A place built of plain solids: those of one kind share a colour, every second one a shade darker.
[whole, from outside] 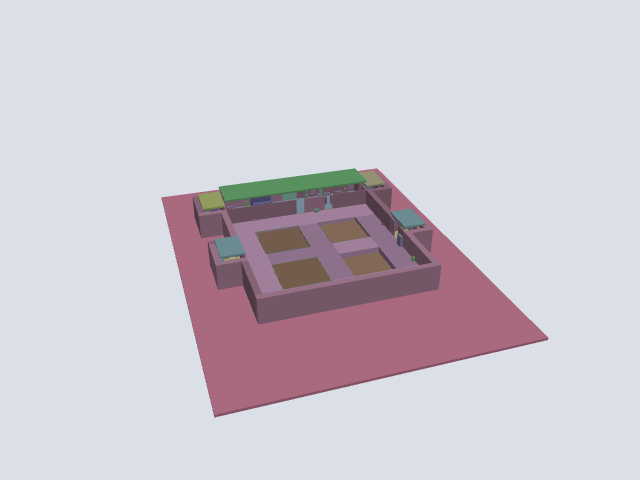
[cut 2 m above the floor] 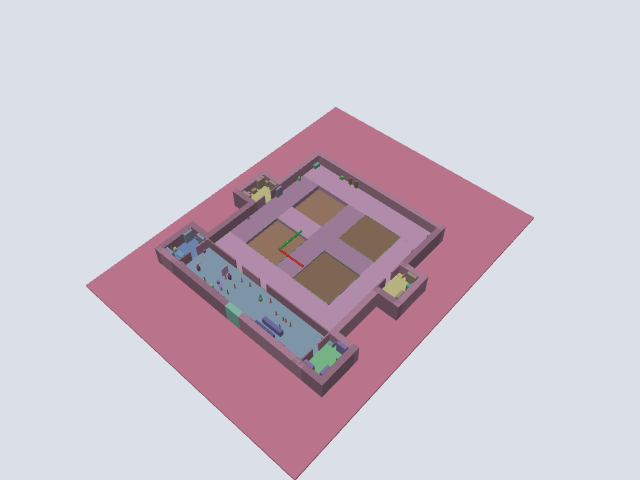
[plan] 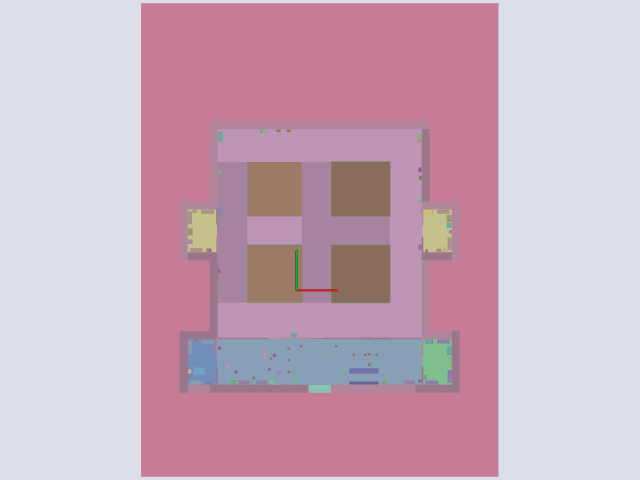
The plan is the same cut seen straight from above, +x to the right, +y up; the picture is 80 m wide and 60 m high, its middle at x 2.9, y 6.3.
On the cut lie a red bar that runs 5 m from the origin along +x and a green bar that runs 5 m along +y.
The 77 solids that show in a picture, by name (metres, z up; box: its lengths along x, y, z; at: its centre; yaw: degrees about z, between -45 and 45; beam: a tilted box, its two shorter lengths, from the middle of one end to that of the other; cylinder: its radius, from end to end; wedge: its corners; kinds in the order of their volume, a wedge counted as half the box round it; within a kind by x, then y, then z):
{
 "ground_under_all_1": {"box": [44.71, 59.2, 0.4], "at": [2.87, 6.3, -1.68]},
 "wall_1": {"box": [1.0, 7.7, 4.3], "at": [-14.13, -8.96, 0.62]},
 "wall_2": {"box": [1.0, 7.35, 4.3], "at": [-14.13, 7.45, 0.62]},
 "wall_3": {"box": [4.75, 1.0, 4.3], "at": [-12.26, -5.6, 0.62]},
 "wall_4": {"box": [4.75, 1.0, 4.3], "at": [-12.26, 4.27, 0.62]},
 "wall_5": {"box": [4.75, 1.0, 4.3], "at": [-12.26, 10.62, 0.62]},
 "wall_6": {"box": [5.55, 1.0, 4.3], "at": [-11.86, -12.31, 0.62]},
 "wall_7": {"box": [1.0, 10.81, 4.3], "at": [-10.38, -0.7, 0.62]},
 "wall_8": {"box": [1.0, 10.95, 4.3], "at": [-10.38, 15.67, 0.62]},
 "wall_9": {"box": [0.2, 2.45, 4.3], "at": [-9.98, -10.78, 0.62]},
 "wall_10": {"box": [0.2, 2.45, 4.3], "at": [-9.98, -7.13, 0.62]},
 "wall_11": {"box": [0.2, 2.0, 4.3], "at": [-9.98, 5.69, 0.62]},
 "wall_12": {"box": [0.2, 2.13, 4.3], "at": [-9.98, 9.26, 0.62]},
 "wall_13": {"box": [6.55, 0.2, 4.3], "at": [-6.81, -6.0, 0.62]},
 "wall_14": {"box": [12.35, 1.0, 4.3], "at": [-4.71, -12.31, 0.62]},
 "wall_15": {"box": [3.75, 0.2, 4.3], "at": [-0.15, -6.0, 0.62]},
 "wall_16": {"box": [27.5, 1.0, 4.3], "at": [2.87, 20.65, 0.62]},
 "wall_17": {"box": [12.6, 0.2, 4.3], "at": [9.52, -6.0, 0.62]},
 "wall_18": {"box": [12.35, 1.0, 4.3], "at": [10.45, -12.31, 0.62]},
 "wall_19": {"box": [0.2, 2.45, 4.3], "at": [15.72, -10.78, 0.62]},
 "wall_20": {"box": [0.2, 2.45, 4.3], "at": [15.72, -7.13, 0.62]},
 "wall_21": {"box": [0.2, 2.13, 4.3], "at": [15.72, 5.63, 0.62]},
 "wall_22": {"box": [0.2, 2.01, 4.3], "at": [15.72, 9.2, 0.62]},
 "wall_23": {"box": [1.0, 10.81, 4.3], "at": [16.12, -0.7, 0.62]},
 "wall_24": {"box": [1.0, 10.95, 4.3], "at": [16.12, 15.67, 0.62]},
 "wall_25": {"box": [5.55, 1.0, 4.3], "at": [17.59, -12.31, 0.62]},
 "wall_26": {"box": [4.75, 1.0, 4.3], "at": [18.0, -5.6, 0.62]},
 "wall_27": {"box": [4.75, 1.0, 4.3], "at": [18.0, 4.27, 0.62]},
 "wall_28": {"box": [4.75, 1.0, 4.3], "at": [18.0, 10.62, 0.62]},
 "wall_29": {"box": [1.0, 7.7, 4.3], "at": [19.87, -8.96, 0.62]},
 "wall_30": {"box": [1.0, 7.35, 4.3], "at": [19.87, 7.45, 0.62]},
 "floor_gang_1": {"box": [3.8, 17.6, 1.53], "at": [-8.08, 7.25, -0.77]},
 "floor_gang_2": {"box": [6.8, 3.6, 1.53], "at": [-2.78, 7.45, -0.77]},
 "floor_gang_3": {"box": [3.7, 17.6, 1.53], "at": [2.47, 7.25, -0.77]},
 "floor_gang_4": {"box": [25.7, 4.45, 1.53], "at": [2.87, -3.78, -0.77]},
 "floor_gang_5": {"box": [25.7, 4.2, 1.53], "at": [2.87, 18.14, -0.77]},
 "floor_gang_6": {"box": [7.3, 3.6, 1.53], "at": [7.97, 7.45, -0.77]},
 "floor_gang_7": {"box": [4.1, 17.6, 1.53], "at": [13.67, 7.25, -0.77]},
 "floor_foyer_1": {"box": [25.7, 5.9, 1.53], "at": [2.87, -8.96, -0.77]},
 "step_tier_1": {"box": [6.8, 7.2, 0.94], "at": [-2.78, 2.04, -1.06]},
 "step_tier_2": {"box": [6.8, 6.8, 0.6], "at": [-2.78, 12.64, -1.23]},
 "step_tier_3": {"box": [7.3, 7.2, 1.34], "at": [7.97, 2.04, -0.86]},
 "step_tier_4": {"box": [7.3, 6.8, 1.53], "at": [7.97, 12.64, -0.77]},
 "floor_side_1": {"box": [3.75, 5.55, 1.53], "at": [-11.86, 7.45, -0.77]},
 "floor_side_2": {"box": [3.75, 5.55, 1.53], "at": [17.59, 7.45, -0.77]},
 "ceil_foyer_1": {"box": [25.7, 5.9, 0.3], "at": [2.87, -8.96, 4.35]},
 "floor_cloaks_1": {"box": [3.75, 5.9, 1.53], "at": [-11.86, -8.96, -0.77]},
 "floor_store_1": {"box": [3.75, 5.9, 1.53], "at": [17.59, -8.96, -0.77]},
 "door_leaf_1": {"box": [2.8, 0.97, 4.8], "at": [2.87, -12.32, 0.87]},
 "ceil_side_1": {"box": [3.75, 5.55, 0.3], "at": [-11.86, 7.45, 3.4]},
 "ceil_side_2": {"box": [3.75, 5.55, 0.3], "at": [17.59, 7.45, 3.4]},
 "shelves_side_1": {"box": [0.5, 1.6, 2.0], "at": [-13.35, 9.07, 1.0]},
 "shelves_side_2": {"box": [1.6, 0.5, 2.0], "at": [-12.58, 5.05, 1.0]},
 "shelves_side_3": {"box": [1.6, 0.5, 2.0], "at": [-11.13, 9.84, 1.0]},
 "shelves_side_4": {"box": [1.6, 0.5, 2.0], "at": [18.32, 9.84, 1.0]},
 "shelves_side_5": {"box": [0.5, 1.6, 2.0], "at": [19.09, 5.82, 1.0]},
 "ceil_cloaks_1": {"box": [3.75, 5.9, 0.3], "at": [-11.86, -8.96, 3.4]},
 "ceil_store_1": {"box": [3.75, 5.9, 0.3], "at": [17.59, -8.96, 3.4]},
 "bar_foyer_1": {"box": [3.65, 0.4, 2.1], "at": [8.39, -11.57, 1.05]},
 "bar_foyer_2": {"box": [3.65, 0.65, 1.1], "at": [8.39, -10.05, 0.55]},
 "shelves_cloaks_1": {"box": [0.5, 1.6, 2.0], "at": [-13.35, -7.16, 1.0]},
 "shelves_cloaks_2": {"box": [1.6, 0.5, 2.0], "at": [-12.58, -11.53, 1.0]},
 "shelves_cloaks_3": {"box": [1.6, 0.5, 2.0], "at": [-11.13, -6.38, 1.0]},
 "shelves_store_1": {"box": [1.6, 0.5, 2.0], "at": [16.87, -11.53, 1.0]},
 "shelves_store_2": {"box": [1.6, 0.5, 2.0], "at": [18.32, -6.38, 1.0]},
 "shelves_store_3": {"box": [0.5, 1.6, 2.0], "at": [19.09, -10.76, 1.0]},
 "step_strewn_pallet_flat_1": {"box": [1.36, 0.91, 1.69], "at": [-12.2, -10.09, -0.68]},
 "lockers_1": {"box": [0.48, 1.2, 1.8], "at": [-9.61, 9.71, 0.9]},
 "bench_foyer_1": {"box": [1.4, 0.5, 0.46], "at": [-6.63, -11.53, 0.22]},
 "bench_foyer_2": {"box": [1.4, 0.5, 0.46], "at": [-4.33, -11.53, 0.22]},
 "bench_foyer_3": {"box": [1.4, 0.5, 0.46], "at": [14.07, -11.53, 0.22]},
 "case_1": {"box": [0.6, 1.2, 0.66], "at": [-9.54, 19.2, 0.42]},
 "standee_foyer_1": {"box": [0.14, 1.15, 1.67], "at": [-3.96, -7.96, 0.87]},
 "kerb_1": {"box": [7.47, 0.05, 0.09], "at": [7.96, 9.22, 0.04]},
 "kerb_2": {"box": [7.47, 0.1, 0.045], "at": [7.96, 16.09, 0.02]},
 "kerb_3": {"box": [7.47, 0.09, 0.14], "at": [7.99, 5.69, 0.06]},
 "kerb_4": {"box": [0.1, 7.2, 0.14], "at": [11.67, 2.04, 0.06]}
}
